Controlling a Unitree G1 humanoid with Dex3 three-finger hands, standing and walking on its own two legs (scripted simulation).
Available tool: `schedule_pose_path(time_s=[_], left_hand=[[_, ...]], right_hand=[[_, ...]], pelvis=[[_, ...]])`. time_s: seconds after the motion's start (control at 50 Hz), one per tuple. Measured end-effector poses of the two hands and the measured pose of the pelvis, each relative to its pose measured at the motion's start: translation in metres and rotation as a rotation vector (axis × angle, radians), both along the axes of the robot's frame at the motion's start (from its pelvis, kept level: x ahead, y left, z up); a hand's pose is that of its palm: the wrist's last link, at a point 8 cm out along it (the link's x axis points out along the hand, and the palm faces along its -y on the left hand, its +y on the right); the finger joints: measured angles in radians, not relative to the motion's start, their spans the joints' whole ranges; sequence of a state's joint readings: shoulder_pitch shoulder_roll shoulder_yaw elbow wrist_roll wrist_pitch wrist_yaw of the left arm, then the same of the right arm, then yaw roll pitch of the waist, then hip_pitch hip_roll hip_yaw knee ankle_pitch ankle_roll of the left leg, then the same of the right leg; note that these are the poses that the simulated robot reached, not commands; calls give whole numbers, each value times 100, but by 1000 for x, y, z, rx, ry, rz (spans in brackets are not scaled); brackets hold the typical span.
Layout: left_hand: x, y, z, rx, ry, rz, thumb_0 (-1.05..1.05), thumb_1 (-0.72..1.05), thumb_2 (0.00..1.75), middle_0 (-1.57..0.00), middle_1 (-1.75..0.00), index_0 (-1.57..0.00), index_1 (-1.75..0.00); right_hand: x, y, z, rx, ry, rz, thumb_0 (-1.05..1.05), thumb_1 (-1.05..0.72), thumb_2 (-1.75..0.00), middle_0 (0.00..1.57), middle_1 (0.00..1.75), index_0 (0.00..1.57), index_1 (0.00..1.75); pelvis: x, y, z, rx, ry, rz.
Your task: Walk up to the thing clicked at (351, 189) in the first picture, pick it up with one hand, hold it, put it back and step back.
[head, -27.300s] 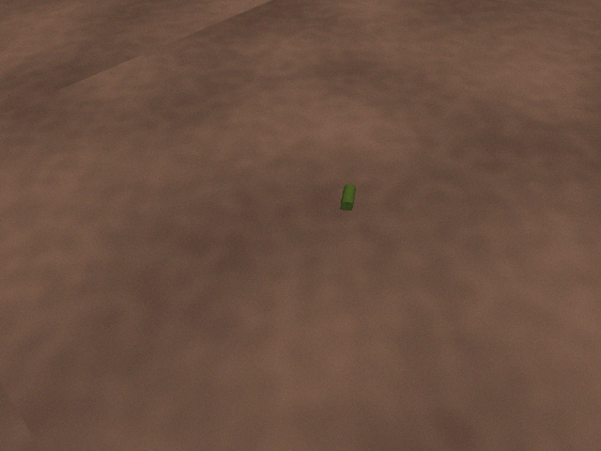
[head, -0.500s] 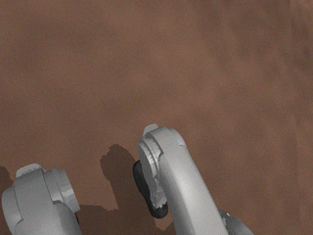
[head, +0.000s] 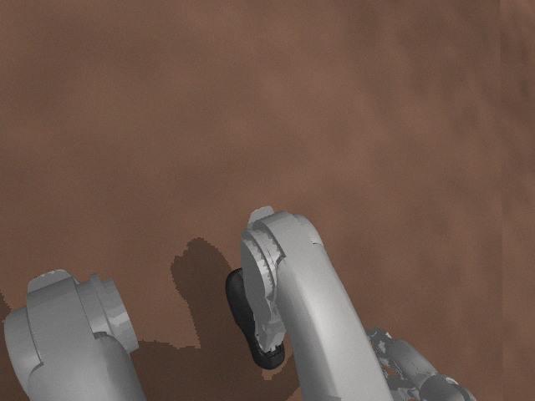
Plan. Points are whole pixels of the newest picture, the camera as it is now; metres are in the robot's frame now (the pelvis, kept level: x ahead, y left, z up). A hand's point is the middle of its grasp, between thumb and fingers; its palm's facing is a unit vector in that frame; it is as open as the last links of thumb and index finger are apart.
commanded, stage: rest palm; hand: left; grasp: from above
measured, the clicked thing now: out of the picture +0.47 +0.35 -0.28
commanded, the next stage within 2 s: close in 0.62 s
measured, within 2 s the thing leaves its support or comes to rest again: neither
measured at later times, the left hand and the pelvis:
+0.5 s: hand out of the picture +0.45 +0.33 -0.25, palm faces -0.43 -0.09 -0.90, open 13.4 cm; pelvis +0.00 +0.00 +0.00, yaw -1 degrees
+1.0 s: hand out of the picture +0.44 +0.34 -0.25, palm faces -0.47 -0.12 -0.88, open 12.1 cm; pelvis +0.00 +0.00 +0.00, yaw -1 degrees
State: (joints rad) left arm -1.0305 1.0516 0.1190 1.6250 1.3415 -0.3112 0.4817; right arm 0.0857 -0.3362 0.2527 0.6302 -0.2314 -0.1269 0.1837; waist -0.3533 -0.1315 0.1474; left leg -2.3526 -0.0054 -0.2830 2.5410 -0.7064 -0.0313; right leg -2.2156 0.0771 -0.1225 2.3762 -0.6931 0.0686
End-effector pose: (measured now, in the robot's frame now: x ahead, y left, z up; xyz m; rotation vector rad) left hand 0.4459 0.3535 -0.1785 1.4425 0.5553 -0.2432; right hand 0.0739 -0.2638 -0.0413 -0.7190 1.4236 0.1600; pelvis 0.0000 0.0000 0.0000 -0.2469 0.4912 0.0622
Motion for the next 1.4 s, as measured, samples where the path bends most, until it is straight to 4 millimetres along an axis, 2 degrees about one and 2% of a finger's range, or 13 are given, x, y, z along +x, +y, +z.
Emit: schedule_pose_path(time_s=[0.22, 0.4, 0.62, 0.82, 0.96, 1.12, 1.4], left_hand=[[2, -16, 1, -5, -54, -78, 0, -40, 92, -20, -89, -18, -90], [6, -25, -7, 37, -56, -63, 0, -39, 90, -20, -88, -19, -89], [14, -17, -11, 27, -50, 20, 0, -37, 86, -22, -86, -21, -87], [7, -1, -11, 23, 6, 22, 0, -32, 84, -25, -84, -25, -85], [3, -10, -13, -11, -3, -50, 0, -21, 76, -31, -83, -32, -82], [9, -18, -5, -1, -84, -77, 0, -11, 69, -37, -78, -39, -76], [14, -11, -10, 41, -40, 24, 0, 6, 53, -49, -67, -53, -64]], right_hand=[[-11, 5, 2, -3, 15, 7, 0, -91, -90, 20, 30, 20, 30], [-23, 13, -2, 34, 8, -4, 0, -91, -90, 20, 30, 20, 30], [-24, 16, 3, 46, 16, 4, 0, -91, -90, 20, 30, 20, 30], [-15, 10, 4, 27, 29, 23, 0, -91, -90, 20, 30, 20, 30], [-11, 12, 4, 20, 34, 42, 0, -91, -90, 20, 30, 20, 30], [-9, 13, 4, 12, 2, 46, 0, -90, -90, 20, 30, 20, 30], [-20, 16, 6, 45, 8, 20, 0, -90, -90, 20, 30, 20, 30]], pelvis=[[-2, 1, -2, -7, -20, -7], [-5, 3, -4, -8, -19, -16], [-1, 4, -3, -16, -10, -19], [-1, 4, -2, -21, -15, -15], [-2, 4, -2, -22, -30, -14], [-4, 4, -4, -24, -35, -18], [-3, 4, -1, -16, -11, -22]])
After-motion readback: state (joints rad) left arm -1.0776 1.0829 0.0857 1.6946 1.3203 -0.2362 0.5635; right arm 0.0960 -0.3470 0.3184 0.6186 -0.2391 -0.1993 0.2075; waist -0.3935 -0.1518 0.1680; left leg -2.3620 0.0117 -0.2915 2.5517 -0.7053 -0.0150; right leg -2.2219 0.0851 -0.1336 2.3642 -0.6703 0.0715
